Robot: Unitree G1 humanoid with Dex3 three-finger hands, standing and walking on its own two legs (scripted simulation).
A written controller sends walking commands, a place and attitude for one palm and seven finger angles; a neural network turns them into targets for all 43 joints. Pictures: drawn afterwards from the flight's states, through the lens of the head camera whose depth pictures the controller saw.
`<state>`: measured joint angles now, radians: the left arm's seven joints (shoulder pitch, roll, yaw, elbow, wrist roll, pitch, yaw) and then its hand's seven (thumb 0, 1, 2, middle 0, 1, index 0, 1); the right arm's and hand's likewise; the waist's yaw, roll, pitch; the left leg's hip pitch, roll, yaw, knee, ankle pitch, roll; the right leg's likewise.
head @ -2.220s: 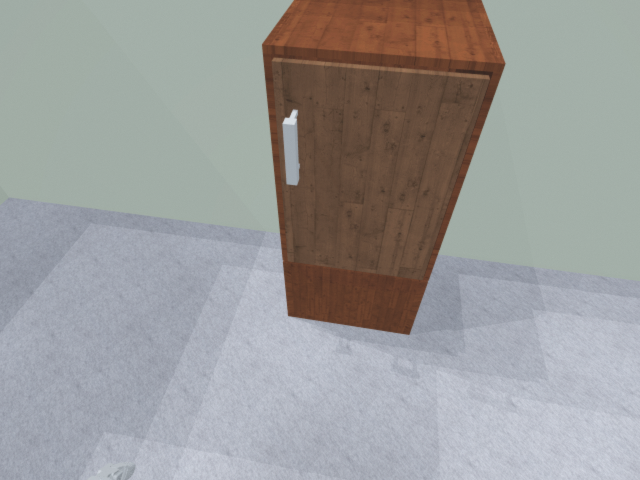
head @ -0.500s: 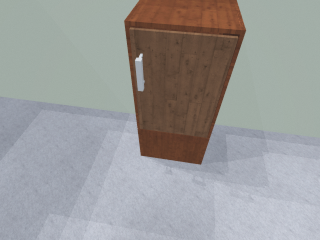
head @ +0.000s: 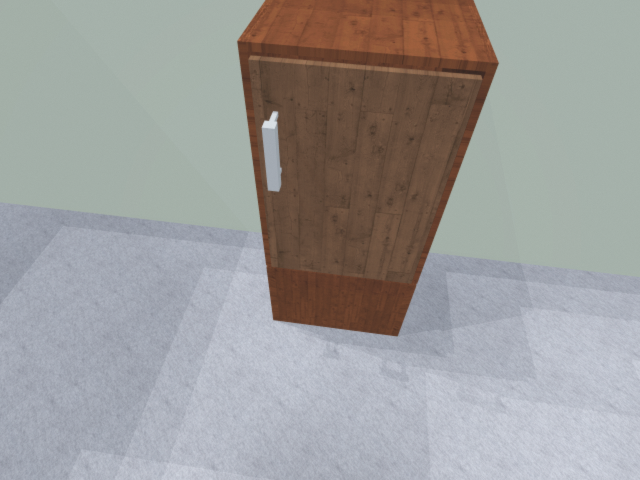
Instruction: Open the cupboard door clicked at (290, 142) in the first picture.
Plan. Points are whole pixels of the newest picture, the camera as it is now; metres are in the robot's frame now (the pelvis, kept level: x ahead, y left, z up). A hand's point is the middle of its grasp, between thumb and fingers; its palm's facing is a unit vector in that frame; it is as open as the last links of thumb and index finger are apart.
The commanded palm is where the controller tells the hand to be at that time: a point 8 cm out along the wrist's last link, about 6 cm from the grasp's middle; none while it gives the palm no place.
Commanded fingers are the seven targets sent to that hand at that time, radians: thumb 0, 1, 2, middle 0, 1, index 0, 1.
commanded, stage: take the last steps up to it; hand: left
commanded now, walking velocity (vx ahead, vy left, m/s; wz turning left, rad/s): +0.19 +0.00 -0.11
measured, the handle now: (274, 151) +0.70 +0.14 +0.01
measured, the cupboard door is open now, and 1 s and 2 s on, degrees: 0 0 0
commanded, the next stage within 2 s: come to a stop and stand still in 0.12 s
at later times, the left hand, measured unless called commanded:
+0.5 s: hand (212, 429) +0.23 +0.19 -0.18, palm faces -0.06 -0.98 -0.20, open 7.3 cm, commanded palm none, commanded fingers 0.00 0.90 0.90 -0.20 -0.30 -0.20 -0.30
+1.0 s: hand (143, 449) +0.19 +0.28 -0.17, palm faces +0.00 -0.97 -0.25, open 7.4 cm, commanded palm none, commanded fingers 0.00 0.90 0.90 -0.20 -0.30 -0.20 -0.30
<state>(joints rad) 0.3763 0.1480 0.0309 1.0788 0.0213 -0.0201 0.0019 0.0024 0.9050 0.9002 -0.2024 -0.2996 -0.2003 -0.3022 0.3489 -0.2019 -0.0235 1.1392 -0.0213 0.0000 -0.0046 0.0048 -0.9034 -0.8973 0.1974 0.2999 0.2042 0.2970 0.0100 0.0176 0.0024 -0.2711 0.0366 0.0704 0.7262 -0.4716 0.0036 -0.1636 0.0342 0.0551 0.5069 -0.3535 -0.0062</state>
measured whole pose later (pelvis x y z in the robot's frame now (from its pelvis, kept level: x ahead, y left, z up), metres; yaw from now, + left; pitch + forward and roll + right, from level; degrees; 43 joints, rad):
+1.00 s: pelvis +0.10 +0.08 -0.01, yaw -5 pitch -3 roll +1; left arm 0.30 0.22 0.05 0.90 0.02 0.08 0.02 0.00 0.91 0.90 -0.20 -0.30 -0.20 -0.30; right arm 0.25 -0.20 -0.06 0.85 -0.05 0.04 0.00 0.00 -0.90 -0.90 0.20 0.30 0.20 0.30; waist 0.00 -0.02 -0.06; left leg -0.24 -0.01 0.08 0.65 -0.36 0.04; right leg -0.43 -0.05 -0.05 0.79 -0.33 0.00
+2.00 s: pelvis +0.08 +0.10 +0.01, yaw -5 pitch -1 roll +0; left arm 0.37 0.11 0.01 1.05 0.02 0.00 0.04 0.00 0.91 0.90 -0.20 -0.30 -0.20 -0.30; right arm 0.33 -0.14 -0.02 1.09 -0.02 0.01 -0.01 0.00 -0.90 -0.90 0.20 0.30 0.20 0.30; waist -0.01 -0.01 -0.01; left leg -0.24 -0.04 0.09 0.47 -0.22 0.07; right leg -0.31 -0.03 -0.04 0.44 -0.12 0.01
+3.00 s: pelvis +0.19 +0.02 +0.00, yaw -6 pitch -1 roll -2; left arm 0.29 0.16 0.03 1.03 0.01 0.03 0.04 0.01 0.93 0.90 -0.20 -0.30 -0.20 -0.30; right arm 0.19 -0.13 -0.03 1.07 -0.02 0.00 -0.05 0.00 -0.91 -0.90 0.19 0.30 0.20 0.30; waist 0.01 -0.04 0.05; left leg -0.24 0.03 0.14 0.57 -0.31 0.06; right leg -0.16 0.05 -0.12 0.48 -0.29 -0.05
